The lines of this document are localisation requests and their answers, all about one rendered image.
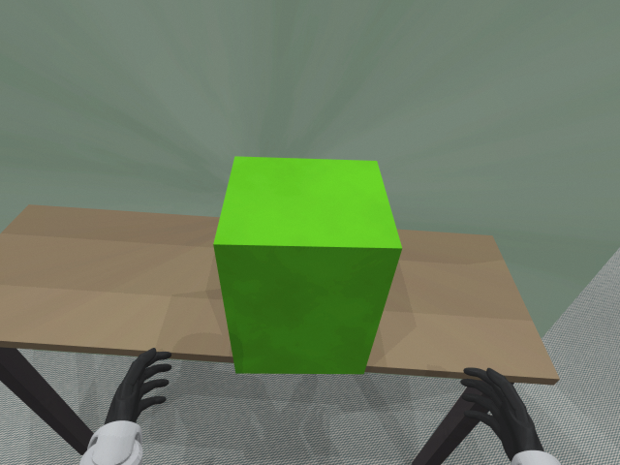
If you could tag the right robot hand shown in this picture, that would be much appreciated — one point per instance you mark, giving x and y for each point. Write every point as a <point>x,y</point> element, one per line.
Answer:
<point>510,420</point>

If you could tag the left robot hand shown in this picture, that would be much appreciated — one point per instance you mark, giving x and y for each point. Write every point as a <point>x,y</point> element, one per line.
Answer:
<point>126,403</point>

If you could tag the robot left forearm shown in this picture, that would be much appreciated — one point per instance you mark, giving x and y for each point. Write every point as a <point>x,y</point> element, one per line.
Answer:
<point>115,443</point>

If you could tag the carton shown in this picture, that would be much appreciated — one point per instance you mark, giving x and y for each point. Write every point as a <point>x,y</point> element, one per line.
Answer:
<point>306,250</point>

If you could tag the table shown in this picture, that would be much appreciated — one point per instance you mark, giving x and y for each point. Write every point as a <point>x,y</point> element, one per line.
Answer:
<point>115,282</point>

